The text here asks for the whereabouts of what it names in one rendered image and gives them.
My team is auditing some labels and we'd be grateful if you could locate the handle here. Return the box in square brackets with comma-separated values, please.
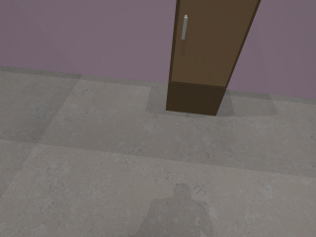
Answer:
[181, 15, 188, 40]

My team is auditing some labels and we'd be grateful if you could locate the cupboard door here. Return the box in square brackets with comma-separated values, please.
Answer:
[171, 0, 258, 87]

